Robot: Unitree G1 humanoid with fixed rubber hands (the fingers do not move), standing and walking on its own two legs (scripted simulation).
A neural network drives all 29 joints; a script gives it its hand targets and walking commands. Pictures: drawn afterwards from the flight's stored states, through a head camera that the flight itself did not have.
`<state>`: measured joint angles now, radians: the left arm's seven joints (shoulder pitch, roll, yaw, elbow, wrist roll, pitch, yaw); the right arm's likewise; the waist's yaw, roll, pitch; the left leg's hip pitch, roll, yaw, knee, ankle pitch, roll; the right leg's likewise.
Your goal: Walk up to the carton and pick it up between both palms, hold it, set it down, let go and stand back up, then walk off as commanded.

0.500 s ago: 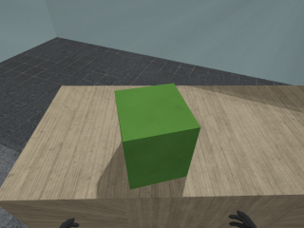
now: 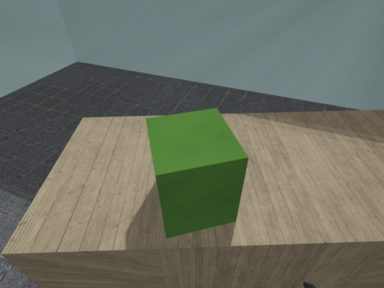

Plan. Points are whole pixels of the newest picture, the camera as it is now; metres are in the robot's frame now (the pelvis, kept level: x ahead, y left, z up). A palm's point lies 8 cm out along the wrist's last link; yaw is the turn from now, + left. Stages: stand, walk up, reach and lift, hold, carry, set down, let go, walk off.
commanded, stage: stand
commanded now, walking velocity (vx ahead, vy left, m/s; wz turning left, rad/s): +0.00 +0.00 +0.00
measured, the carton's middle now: (192, 171) +0.44 +0.05 +0.01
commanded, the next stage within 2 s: walk off in 1.94 s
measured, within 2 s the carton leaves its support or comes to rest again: neither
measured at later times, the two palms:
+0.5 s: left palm out of the picture +0.08 +0.29 -0.09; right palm out of the picture +0.12 -0.24 -0.10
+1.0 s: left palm out of the picture +0.07 +0.30 -0.09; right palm out of the picture +0.11 -0.24 -0.10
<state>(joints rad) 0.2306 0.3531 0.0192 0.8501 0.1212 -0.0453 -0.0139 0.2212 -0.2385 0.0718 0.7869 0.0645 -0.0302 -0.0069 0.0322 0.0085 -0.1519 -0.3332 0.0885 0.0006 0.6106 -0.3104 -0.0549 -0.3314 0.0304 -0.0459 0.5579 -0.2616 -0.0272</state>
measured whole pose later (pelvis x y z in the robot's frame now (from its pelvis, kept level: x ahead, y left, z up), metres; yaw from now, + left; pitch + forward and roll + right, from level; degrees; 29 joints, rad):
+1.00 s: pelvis -0.02 +0.00 +0.00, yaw +0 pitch +0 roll -1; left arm 0.23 0.35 0.02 0.88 0.12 -0.05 -0.01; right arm 0.22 -0.26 0.07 0.80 0.06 -0.03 -0.01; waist 0.03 0.03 -0.11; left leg -0.33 0.09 0.00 0.61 -0.29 -0.05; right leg -0.33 0.03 -0.05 0.56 -0.24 -0.03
